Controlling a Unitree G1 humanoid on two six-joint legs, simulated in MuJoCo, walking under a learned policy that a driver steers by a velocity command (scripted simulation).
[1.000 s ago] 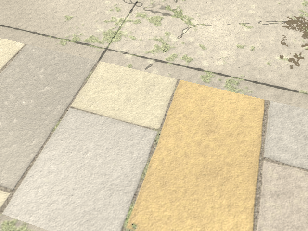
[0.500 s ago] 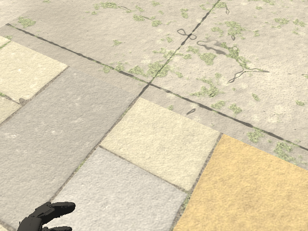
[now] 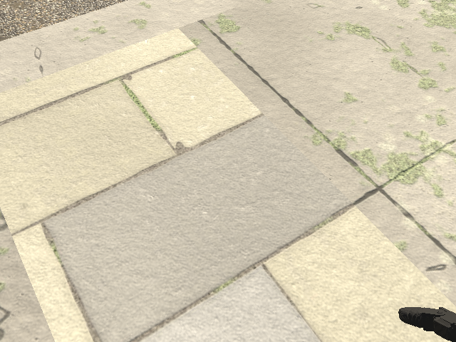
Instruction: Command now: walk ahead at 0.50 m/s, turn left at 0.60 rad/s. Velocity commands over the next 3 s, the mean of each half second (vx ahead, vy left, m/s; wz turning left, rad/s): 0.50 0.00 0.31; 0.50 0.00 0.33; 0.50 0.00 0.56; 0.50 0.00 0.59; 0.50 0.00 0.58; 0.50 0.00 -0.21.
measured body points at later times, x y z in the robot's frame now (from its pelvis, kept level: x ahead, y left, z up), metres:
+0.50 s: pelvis +0.29 +0.00 +0.01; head +0.32 +0.01 +0.46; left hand +0.47 +0.26 -0.08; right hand +0.36 -0.29 -0.11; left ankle +0.12 +0.09 -0.72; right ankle +0.46 -0.10 -0.71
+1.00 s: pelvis +0.56 +0.03 +0.01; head +0.59 +0.04 +0.46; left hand +0.50 +0.31 -0.11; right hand +0.82 -0.14 -0.08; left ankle +0.68 +0.21 -0.69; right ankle +0.45 -0.10 -0.72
